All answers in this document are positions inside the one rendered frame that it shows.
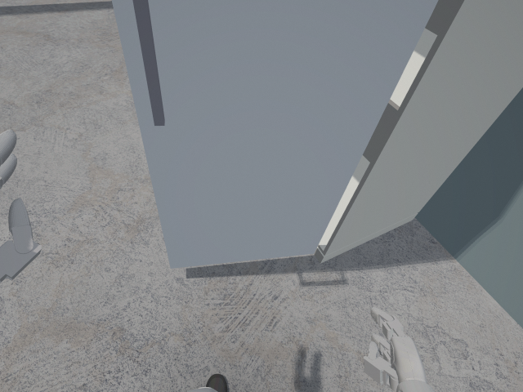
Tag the handle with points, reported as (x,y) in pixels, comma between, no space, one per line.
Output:
(144,26)

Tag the fridge door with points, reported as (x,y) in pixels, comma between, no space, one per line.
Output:
(269,106)

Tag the robot left hand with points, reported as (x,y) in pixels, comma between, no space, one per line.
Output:
(15,256)

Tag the robot left foot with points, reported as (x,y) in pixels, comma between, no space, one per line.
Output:
(217,382)

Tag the robot right hand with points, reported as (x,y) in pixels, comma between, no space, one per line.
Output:
(401,360)

